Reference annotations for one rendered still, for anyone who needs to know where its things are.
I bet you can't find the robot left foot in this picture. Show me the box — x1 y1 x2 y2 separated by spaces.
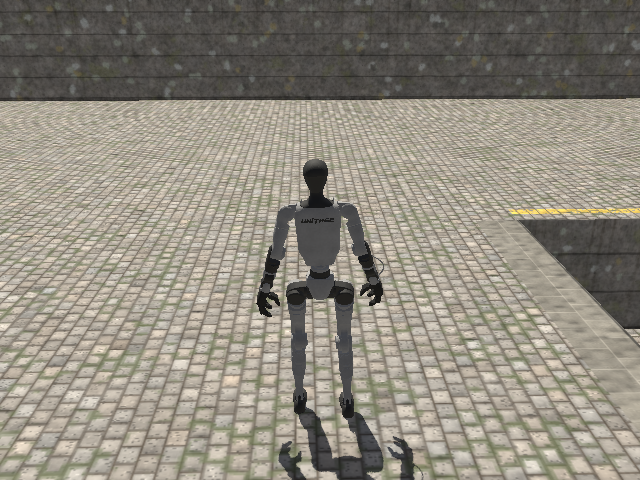
293 388 307 414

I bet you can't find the robot left forearm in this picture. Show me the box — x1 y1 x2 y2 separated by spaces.
259 245 280 293

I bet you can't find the right robot thigh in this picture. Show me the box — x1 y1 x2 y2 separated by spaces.
334 279 354 353

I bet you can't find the robot left upper arm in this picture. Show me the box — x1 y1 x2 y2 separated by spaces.
270 203 296 260

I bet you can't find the right robot hand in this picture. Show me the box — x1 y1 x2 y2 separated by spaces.
360 281 383 306

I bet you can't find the left robot hand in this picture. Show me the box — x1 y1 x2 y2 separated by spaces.
256 289 280 317

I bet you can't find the robot right forearm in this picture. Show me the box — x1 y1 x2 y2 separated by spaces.
358 240 380 285

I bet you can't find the robot right upper arm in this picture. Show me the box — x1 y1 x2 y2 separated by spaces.
338 201 368 256

